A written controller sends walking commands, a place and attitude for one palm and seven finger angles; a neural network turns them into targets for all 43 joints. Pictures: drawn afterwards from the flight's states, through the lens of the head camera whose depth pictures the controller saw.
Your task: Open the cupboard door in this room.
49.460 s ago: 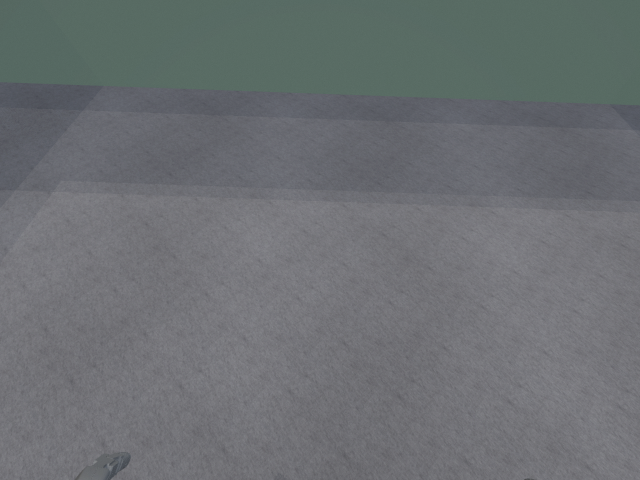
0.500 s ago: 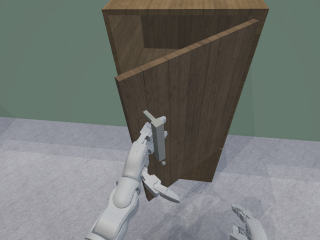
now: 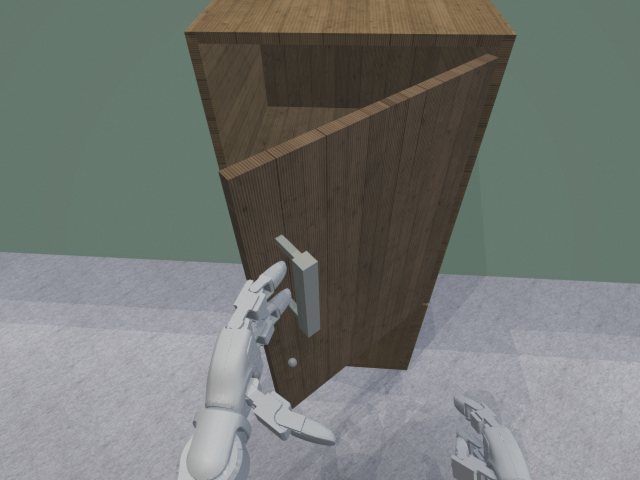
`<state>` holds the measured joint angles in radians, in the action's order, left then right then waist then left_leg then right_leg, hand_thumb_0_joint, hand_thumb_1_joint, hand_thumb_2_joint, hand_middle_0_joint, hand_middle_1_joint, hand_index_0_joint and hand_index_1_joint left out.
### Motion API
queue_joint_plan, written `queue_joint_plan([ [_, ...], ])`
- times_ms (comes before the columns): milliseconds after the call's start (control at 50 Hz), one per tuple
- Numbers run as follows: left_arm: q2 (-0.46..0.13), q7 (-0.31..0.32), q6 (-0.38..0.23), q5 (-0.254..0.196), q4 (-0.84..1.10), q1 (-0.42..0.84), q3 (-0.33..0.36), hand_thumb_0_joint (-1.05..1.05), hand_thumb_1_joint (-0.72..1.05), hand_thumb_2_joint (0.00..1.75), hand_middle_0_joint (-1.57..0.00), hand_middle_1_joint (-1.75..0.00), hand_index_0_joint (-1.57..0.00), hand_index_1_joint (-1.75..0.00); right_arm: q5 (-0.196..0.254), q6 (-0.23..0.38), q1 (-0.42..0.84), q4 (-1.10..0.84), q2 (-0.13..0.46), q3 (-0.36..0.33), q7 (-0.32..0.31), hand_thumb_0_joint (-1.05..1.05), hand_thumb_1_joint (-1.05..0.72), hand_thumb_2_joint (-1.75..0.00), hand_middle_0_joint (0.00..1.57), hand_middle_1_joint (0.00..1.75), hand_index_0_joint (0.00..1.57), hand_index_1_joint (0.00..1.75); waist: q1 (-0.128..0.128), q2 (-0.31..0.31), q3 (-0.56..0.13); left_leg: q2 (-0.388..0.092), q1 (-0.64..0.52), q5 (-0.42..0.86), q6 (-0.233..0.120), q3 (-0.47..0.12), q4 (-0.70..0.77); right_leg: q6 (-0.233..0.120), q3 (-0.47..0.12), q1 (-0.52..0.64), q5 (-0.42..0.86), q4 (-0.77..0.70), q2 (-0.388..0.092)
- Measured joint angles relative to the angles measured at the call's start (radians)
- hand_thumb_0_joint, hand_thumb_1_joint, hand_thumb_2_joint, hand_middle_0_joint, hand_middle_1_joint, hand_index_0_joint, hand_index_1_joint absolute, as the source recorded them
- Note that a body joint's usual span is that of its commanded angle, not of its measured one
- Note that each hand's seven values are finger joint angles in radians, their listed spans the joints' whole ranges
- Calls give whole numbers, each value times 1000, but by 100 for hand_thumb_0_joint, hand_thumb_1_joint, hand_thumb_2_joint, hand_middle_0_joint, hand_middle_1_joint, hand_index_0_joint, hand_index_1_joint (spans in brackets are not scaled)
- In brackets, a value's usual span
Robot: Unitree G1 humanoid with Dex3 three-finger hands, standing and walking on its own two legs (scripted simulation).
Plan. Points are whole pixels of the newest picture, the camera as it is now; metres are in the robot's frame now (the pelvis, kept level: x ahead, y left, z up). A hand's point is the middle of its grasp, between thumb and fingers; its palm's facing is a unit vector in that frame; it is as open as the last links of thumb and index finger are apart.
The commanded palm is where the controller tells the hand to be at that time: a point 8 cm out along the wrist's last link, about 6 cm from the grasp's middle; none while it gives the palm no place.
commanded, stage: slide the hand sideways off the handle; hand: left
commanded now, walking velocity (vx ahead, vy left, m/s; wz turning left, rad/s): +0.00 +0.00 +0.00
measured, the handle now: (297, 287) +0.32 +0.05 +0.10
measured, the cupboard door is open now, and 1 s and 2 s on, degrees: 43 43 43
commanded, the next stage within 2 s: draw the hand back to the body in 0.50 s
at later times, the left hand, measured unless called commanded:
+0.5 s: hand (245, 394) +0.20 +0.09 +0.08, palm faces -0.03 -1.00 -0.02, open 16.3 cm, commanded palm +0.17 +0.13 +0.09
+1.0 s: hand (191, 394) +0.18 +0.13 +0.12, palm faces -0.04 -1.00 -0.07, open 16.3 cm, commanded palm +0.16 +0.20 +0.13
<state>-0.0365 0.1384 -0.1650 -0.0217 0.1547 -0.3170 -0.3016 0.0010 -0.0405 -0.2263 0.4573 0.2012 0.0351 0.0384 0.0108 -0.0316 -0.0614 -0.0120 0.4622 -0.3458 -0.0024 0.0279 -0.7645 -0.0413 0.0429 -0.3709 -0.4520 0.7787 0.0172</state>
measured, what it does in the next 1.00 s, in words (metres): stands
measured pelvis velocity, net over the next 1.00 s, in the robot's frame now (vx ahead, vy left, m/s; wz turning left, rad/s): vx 0.00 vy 0.00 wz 0.03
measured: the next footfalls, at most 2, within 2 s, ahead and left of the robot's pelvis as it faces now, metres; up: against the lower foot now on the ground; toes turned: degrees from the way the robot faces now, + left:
none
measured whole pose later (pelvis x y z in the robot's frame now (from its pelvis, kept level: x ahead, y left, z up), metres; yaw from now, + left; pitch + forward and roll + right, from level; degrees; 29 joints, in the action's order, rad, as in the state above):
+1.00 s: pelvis +0.00 +0.00 -0.01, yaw +2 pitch +3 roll -1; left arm -0.21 -0.13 -0.11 -0.20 0.43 -0.55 -0.01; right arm 0.04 0.11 -0.28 0.46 0.24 0.05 -0.05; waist -0.01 -0.06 -0.10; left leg -0.01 0.50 -0.38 0.00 -0.02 -0.83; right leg -0.04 0.08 -0.38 -0.47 0.80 0.03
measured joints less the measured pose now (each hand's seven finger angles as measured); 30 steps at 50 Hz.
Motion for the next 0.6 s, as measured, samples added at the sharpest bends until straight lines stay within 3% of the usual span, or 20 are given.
queue_joint_plan([
  [200, -46, -74, -22, -5, 110, -99, 24, -2, -51, 30, -18, -32, -17, -31, 0, 28, 11, -35, 8, 3, -11, 2, -90, -90, 20, 30, 20, 30, -13, -7, -3, 8, 54, -30, 1, -20, -56, -2, 21, -41, -35, 48, -7],
  [440, -75, -144, -4, -58, 191, -226, 117, -2, -50, 30, -17, -31, -17, -31, 9, 48, -36, -50, 11, 7, -26, 2, -90, -90, 20, 30, 20, 30, -7, -8, -32, 3, 68, -47, 11, -22, -71, -8, 22, -57, -54, 66, -2],
  [600, -93, -191, -51, -91, 232, -272, 144, -2, -50, 30, -15, -30, -15, -30, 12, 94, -52, -48, 37, -9, -38, 2, -90, -90, 20, 30, 20, 30, -7, -16, -32, 4, 115, -54, 14, -43, -114, -11, 42, -92, -65, 99, -1],
])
